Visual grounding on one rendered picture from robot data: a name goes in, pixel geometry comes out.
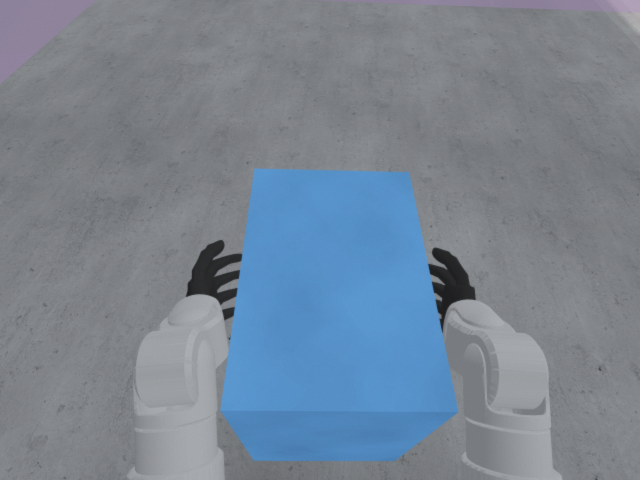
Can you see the left robot forearm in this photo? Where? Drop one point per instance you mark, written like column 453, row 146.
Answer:
column 175, row 394

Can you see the right robot hand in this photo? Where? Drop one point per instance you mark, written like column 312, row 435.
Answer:
column 456, row 280

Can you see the left robot hand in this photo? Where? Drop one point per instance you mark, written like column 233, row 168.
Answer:
column 203, row 280

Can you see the right robot forearm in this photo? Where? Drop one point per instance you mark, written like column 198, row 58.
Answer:
column 505, row 396

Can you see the carton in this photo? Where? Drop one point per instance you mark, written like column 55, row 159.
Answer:
column 336, row 350

